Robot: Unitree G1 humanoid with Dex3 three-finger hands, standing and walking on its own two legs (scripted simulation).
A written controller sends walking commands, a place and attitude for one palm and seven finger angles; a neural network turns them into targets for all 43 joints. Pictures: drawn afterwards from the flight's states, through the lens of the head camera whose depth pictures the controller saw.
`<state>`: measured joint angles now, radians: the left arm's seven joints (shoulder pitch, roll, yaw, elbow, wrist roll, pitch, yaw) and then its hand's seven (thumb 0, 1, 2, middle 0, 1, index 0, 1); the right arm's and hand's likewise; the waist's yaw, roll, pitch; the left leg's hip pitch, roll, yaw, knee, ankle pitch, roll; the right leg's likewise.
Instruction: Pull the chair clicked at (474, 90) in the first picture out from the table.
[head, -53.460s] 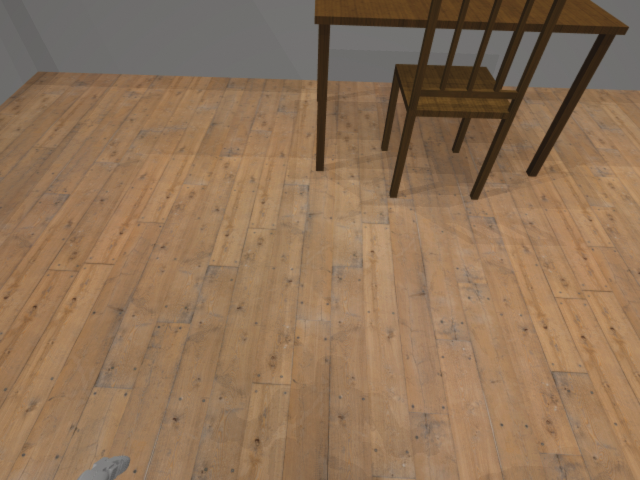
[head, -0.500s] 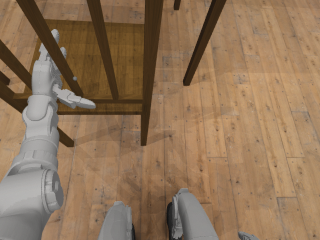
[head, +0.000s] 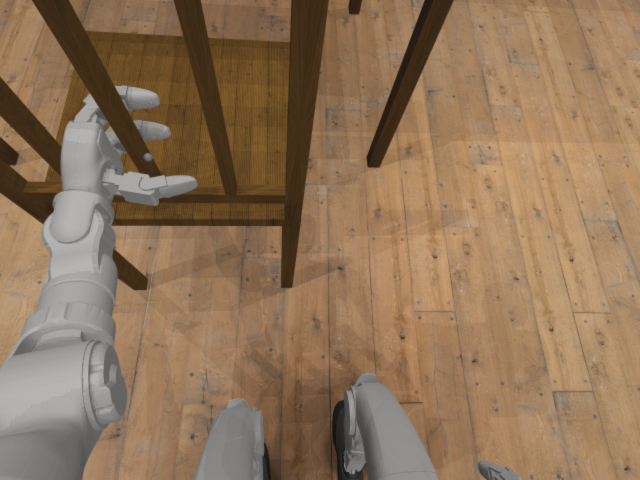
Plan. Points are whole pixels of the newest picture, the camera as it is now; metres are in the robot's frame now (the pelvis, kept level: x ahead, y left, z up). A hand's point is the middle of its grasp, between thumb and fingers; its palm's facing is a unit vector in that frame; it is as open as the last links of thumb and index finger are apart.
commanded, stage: hook a spindle and tug to test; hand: left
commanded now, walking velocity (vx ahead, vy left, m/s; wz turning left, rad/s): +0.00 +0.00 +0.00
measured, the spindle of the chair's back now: (113, 108) +0.52 +0.20 +0.07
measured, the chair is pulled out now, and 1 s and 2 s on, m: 0.21 0.24 0.33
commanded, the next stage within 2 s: step backward, pulling the chair out in 0.92 s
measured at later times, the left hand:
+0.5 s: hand (149, 159) +0.49 +0.17 +0.03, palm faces -0.02 -1.00 -0.03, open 5.1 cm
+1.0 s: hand (150, 180) +0.46 +0.17 +0.03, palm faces -0.04 -1.00 -0.04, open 5.1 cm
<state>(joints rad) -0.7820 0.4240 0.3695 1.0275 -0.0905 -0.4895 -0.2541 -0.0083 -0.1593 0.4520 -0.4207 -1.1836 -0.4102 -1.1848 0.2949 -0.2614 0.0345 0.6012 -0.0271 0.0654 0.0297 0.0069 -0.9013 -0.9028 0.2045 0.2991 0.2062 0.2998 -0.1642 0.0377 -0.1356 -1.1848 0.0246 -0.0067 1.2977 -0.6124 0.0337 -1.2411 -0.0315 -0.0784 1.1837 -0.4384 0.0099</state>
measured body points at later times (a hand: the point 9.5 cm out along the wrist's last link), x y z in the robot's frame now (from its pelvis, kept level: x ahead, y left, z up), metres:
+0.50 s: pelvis +0.01 +0.01 +0.01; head +0.17 +0.03 +0.43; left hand +0.48 +0.23 +0.03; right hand +0.05 -0.25 -0.11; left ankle -0.01 +0.09 -0.62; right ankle +0.05 -0.13 -0.62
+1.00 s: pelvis +0.03 +0.00 +0.02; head +0.19 +0.02 +0.44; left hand +0.46 +0.22 +0.03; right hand +0.12 -0.26 -0.10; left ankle -0.01 +0.09 -0.62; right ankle +0.05 -0.13 -0.62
